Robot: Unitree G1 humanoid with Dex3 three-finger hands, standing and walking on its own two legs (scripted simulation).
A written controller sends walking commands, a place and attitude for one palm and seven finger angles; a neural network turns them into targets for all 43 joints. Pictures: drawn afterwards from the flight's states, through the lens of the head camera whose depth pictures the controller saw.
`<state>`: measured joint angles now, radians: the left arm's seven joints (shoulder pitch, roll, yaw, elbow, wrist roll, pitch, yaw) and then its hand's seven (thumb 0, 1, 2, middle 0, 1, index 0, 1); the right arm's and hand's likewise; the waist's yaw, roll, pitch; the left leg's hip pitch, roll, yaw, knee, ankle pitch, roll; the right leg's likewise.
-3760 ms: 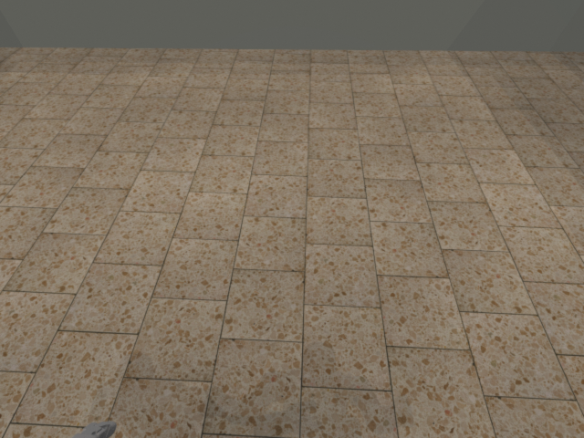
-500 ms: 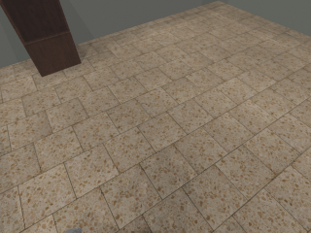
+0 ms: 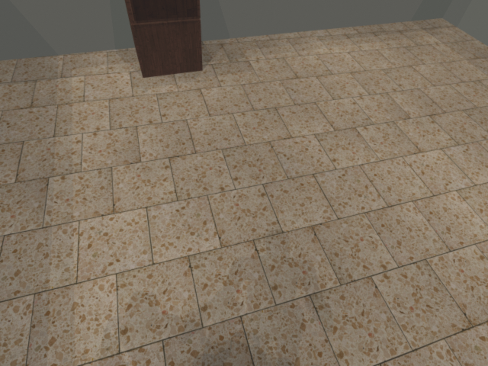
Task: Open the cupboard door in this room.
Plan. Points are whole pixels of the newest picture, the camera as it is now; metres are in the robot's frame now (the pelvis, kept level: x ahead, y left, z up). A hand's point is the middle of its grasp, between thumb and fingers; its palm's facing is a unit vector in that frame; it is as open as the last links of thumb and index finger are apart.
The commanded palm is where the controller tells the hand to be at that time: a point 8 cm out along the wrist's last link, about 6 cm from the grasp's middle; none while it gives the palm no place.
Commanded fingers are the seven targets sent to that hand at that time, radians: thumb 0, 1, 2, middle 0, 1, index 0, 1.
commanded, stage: turn or walk to find it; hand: left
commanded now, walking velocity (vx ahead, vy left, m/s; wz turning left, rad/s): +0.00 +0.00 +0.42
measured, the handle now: out of the picture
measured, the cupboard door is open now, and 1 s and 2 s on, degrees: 0 0 0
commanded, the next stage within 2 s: stand and wait in 0.66 s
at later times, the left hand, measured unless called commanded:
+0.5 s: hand out of the picture +0.04 +0.18 -0.13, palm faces +0.23 -0.93 -0.28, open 7.4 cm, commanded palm none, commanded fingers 0.00 0.90 0.90 -0.20 -0.30 -0.20 -0.30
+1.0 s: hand out of the picture -0.14 +0.18 -0.17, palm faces +0.42 -0.88 -0.22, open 7.4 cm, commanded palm none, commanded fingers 0.00 0.90 0.90 -0.20 -0.30 -0.20 -0.30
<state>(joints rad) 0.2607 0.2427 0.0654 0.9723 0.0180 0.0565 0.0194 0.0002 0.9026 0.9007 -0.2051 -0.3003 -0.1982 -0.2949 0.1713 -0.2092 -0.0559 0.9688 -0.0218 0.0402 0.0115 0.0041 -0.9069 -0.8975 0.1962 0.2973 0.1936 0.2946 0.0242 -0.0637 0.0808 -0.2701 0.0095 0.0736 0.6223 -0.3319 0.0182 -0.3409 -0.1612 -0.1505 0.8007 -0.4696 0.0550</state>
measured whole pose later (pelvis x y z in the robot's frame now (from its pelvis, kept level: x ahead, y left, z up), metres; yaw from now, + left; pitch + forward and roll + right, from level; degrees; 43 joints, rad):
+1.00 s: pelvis -0.05 +0.00 +0.01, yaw +20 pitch -2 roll +0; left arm 0.29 0.23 0.04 1.08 0.01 0.06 0.02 0.00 0.91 0.90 -0.20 -0.30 -0.19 -0.29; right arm 0.13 -0.16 -0.01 1.02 -0.02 0.01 -0.02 0.00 -0.91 -0.90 0.20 0.30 0.20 0.29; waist 0.05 -0.05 0.05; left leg -0.18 0.01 0.07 0.49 -0.28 0.02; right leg -0.33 -0.09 -0.07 0.86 -0.47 0.04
